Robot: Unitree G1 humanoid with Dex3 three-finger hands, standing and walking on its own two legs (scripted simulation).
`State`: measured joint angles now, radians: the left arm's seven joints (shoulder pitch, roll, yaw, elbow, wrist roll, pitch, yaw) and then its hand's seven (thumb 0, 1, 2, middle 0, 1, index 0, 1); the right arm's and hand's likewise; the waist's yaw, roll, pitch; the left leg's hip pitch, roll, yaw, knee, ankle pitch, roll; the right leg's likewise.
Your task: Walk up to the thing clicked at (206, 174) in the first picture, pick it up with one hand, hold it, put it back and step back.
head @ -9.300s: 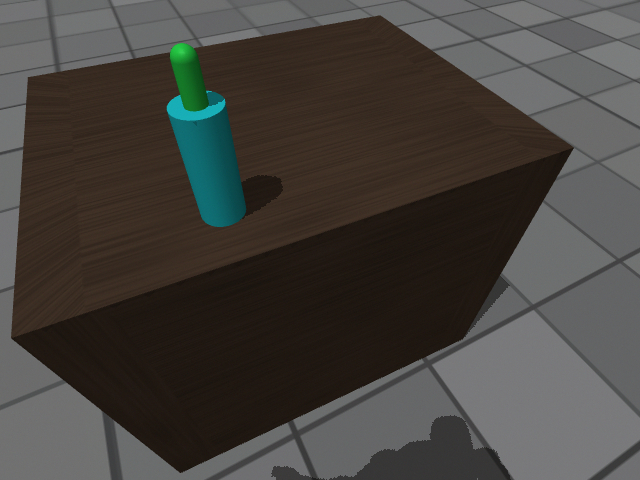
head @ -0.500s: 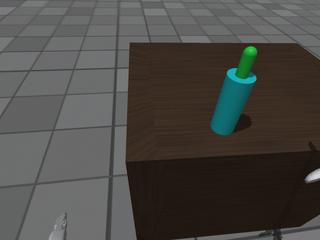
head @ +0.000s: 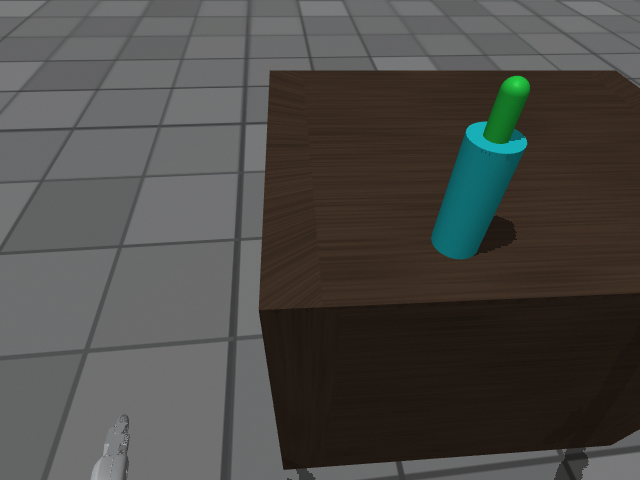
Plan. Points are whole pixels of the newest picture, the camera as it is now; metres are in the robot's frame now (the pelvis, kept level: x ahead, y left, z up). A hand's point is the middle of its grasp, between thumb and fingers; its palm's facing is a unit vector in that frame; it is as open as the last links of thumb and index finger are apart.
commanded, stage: go down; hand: right
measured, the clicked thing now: (481, 174) +0.47 -0.20 +0.16
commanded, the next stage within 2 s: approach in 1.78 s
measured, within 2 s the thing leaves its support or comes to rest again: neither
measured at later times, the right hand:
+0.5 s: hand out of the picture +0.34 -0.38 +0.21, palm faces +0.21 +0.98 -0.03, open 17.7 cm
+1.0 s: hand out of the picture +0.36 -0.40 +0.21, palm faces +0.23 +0.97 +0.00, open 17.7 cm
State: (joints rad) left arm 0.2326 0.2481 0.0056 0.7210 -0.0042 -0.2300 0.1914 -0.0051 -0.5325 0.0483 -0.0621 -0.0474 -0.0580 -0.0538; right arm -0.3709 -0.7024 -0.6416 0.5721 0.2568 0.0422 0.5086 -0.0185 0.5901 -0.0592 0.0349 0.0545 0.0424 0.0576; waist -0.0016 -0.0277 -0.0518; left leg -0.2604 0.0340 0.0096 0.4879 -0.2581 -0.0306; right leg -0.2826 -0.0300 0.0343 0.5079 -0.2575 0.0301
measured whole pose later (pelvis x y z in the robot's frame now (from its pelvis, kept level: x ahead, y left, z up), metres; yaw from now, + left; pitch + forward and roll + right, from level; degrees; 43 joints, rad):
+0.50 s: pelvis +0.01 +0.00 +0.00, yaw +0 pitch +5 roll +1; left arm 0.25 0.25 -0.05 0.68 0.00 -0.25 0.22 -0.01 -0.55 0.06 -0.06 -0.05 -0.06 -0.06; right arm -0.52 -0.82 -0.65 0.82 0.24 0.10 0.60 -0.02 0.60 -0.06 0.03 0.06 0.04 0.06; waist 0.01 -0.02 -0.07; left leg -0.32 0.03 0.02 0.51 -0.28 -0.03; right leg -0.35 -0.04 0.04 0.55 -0.29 0.03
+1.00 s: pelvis +0.02 +0.00 -0.01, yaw +0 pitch +7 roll +1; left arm 0.24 0.26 -0.07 0.66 0.00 -0.22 0.23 -0.01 -0.54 0.06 -0.06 -0.05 -0.06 -0.06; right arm -0.60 -0.90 -0.67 0.92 0.22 0.10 0.62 -0.02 0.61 -0.07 0.03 0.06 0.04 0.06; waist 0.03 -0.01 -0.09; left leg -0.36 0.02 0.02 0.53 -0.29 -0.03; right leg -0.40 -0.04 0.05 0.59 -0.31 0.03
